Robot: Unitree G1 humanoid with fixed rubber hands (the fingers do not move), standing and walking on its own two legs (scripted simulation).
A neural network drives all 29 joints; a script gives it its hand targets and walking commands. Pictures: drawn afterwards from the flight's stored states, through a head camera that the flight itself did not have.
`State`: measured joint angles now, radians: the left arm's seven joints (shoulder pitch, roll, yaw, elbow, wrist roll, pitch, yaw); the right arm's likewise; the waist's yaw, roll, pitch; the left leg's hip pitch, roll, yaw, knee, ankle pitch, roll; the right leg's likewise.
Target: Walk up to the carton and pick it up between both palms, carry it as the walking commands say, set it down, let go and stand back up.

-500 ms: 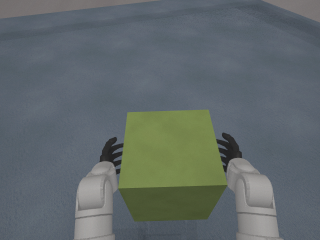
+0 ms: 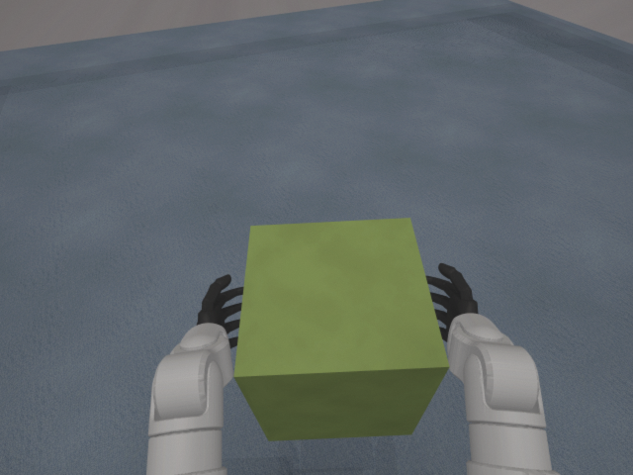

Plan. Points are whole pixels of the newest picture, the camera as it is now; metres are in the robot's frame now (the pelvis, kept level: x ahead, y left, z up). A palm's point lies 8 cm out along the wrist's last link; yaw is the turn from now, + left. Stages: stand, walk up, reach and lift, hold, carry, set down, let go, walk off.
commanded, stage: carry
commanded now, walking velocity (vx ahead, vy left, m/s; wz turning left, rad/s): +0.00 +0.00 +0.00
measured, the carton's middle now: (335, 335) +0.30 +0.00 +0.00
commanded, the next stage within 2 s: hold in 0.24 s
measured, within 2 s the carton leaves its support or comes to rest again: neither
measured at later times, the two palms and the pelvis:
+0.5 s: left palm (221, 352) +0.26 +0.15 +0.03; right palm (456, 334) +0.27 -0.15 +0.05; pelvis +0.00 -0.01 +0.00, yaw -1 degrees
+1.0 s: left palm (228, 341) +0.30 +0.15 -0.01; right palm (441, 348) +0.29 -0.15 -0.01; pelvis -0.03 +0.03 -0.01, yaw -4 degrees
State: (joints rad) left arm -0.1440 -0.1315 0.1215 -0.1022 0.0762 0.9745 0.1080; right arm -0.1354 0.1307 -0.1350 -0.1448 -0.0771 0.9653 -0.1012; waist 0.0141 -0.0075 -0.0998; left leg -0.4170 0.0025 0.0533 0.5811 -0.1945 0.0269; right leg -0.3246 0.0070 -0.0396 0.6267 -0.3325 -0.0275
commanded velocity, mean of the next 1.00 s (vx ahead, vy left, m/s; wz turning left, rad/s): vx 0.00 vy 0.00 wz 0.00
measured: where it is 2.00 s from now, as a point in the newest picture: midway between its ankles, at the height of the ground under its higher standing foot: outside the picture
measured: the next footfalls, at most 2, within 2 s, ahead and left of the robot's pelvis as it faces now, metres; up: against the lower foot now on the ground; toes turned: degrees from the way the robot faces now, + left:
none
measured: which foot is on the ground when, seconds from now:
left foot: down 0.00-1.00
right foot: down 0.00-1.00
